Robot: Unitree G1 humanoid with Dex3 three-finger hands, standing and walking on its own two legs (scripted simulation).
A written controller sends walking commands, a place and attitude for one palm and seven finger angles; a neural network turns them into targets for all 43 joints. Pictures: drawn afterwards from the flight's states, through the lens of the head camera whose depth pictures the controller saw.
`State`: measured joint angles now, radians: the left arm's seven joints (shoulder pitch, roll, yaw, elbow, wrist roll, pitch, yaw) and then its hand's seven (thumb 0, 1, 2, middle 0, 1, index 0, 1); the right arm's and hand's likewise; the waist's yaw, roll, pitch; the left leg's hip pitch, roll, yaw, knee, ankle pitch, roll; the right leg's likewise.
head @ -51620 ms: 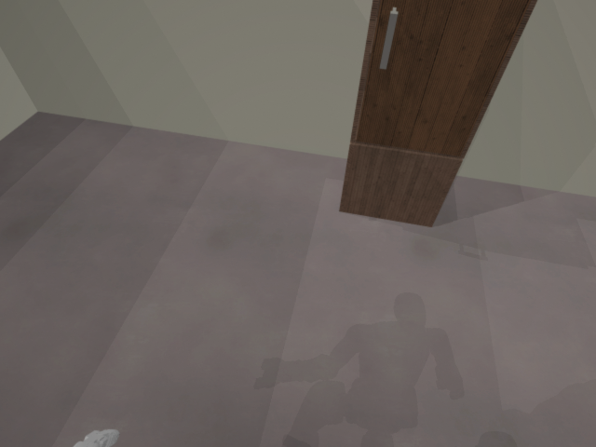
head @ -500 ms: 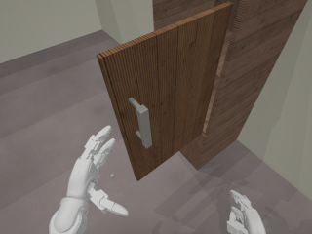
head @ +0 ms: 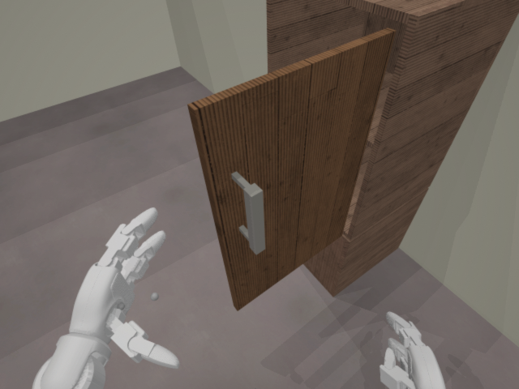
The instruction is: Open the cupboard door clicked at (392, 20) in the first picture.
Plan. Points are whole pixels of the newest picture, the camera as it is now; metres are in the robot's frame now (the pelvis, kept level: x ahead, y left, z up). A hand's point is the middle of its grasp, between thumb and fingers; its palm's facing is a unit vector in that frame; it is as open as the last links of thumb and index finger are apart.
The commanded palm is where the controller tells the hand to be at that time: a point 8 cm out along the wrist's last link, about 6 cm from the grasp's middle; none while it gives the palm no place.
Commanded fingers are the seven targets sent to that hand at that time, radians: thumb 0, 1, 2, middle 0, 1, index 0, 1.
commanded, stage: draw the hand back to the body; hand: left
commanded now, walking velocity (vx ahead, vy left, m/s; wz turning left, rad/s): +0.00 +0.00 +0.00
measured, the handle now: (248, 214) +0.38 +0.05 +0.07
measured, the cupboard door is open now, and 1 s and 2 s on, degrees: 92 92 92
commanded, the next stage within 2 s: step back with the hand held close in 1.12 s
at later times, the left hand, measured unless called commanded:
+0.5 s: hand (73, 266) +0.23 +0.24 +0.15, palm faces +0.29 -0.88 -0.37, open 12.0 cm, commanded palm +0.18 +0.29 +0.17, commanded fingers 0.00 0.51 0.74 -0.19 -0.30 -0.19 -0.30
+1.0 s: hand (39, 256) +0.22 +0.27 +0.18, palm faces +0.41 -0.82 -0.41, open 7.6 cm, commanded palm +0.17 +0.31 +0.20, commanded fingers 0.00 0.90 0.90 -0.20 -0.30 -0.20 -0.30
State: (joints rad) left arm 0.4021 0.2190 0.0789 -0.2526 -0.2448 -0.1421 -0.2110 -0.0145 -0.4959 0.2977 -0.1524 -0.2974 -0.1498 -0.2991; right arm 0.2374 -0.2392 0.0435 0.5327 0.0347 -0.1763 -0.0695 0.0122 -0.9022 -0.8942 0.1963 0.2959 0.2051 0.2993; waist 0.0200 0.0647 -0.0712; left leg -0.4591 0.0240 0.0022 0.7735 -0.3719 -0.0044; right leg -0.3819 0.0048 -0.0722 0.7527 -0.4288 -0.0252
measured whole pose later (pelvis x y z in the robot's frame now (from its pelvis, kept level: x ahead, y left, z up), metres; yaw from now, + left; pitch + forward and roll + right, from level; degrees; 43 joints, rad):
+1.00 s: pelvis +0.02 +0.02 +0.03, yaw -2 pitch -3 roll -1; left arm 0.46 0.32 0.32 -0.37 -0.04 -0.09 0.12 0.01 0.86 0.88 -0.21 -0.30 -0.20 -0.30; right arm 0.19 -0.23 0.01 0.65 -0.01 -0.10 -0.07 0.01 -0.90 -0.89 0.20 0.30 0.21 0.30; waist 0.06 0.06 0.02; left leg -0.12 0.01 0.05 0.41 -0.23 0.02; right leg -0.05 0.00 -0.03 0.35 -0.25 0.00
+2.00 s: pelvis -0.10 +0.04 +0.01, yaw -1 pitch -1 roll -2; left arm 0.51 0.38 0.45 -0.52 -0.01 -0.21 0.15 0.01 0.89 0.89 -0.21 -0.30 -0.21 -0.30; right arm 0.20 -0.20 0.01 0.58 0.00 -0.10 -0.07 0.01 -0.90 -0.89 0.20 0.30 0.21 0.30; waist 0.02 0.02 0.08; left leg -0.47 0.01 0.05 0.69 -0.30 0.04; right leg -0.37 0.01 0.01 0.62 -0.22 0.02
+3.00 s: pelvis -0.31 +0.07 +0.03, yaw -5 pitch +0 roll +1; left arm 0.49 0.37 0.39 -0.39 0.00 -0.20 0.17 0.01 0.89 0.89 -0.21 -0.30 -0.21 -0.30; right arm 0.33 -0.24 -0.01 0.70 -0.02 -0.12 -0.10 0.01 -0.90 -0.89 0.20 0.30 0.21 0.30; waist -0.01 -0.03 -0.07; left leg -0.33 0.06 0.08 0.65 -0.38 0.02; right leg -0.25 0.00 -0.05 0.51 -0.27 -0.06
